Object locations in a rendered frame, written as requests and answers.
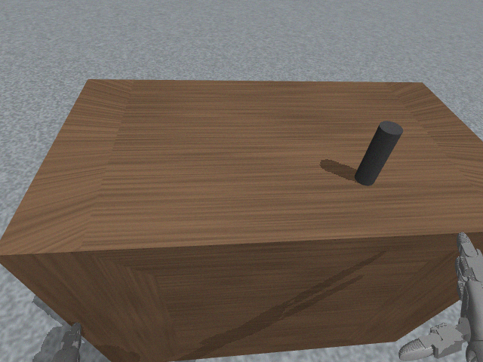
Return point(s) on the right robot hand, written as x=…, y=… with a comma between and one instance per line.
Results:
x=445, y=339

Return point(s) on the left robot hand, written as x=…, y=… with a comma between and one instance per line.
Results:
x=70, y=345

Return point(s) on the right robot arm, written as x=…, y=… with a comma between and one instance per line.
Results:
x=474, y=351

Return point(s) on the can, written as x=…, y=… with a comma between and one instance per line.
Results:
x=380, y=148

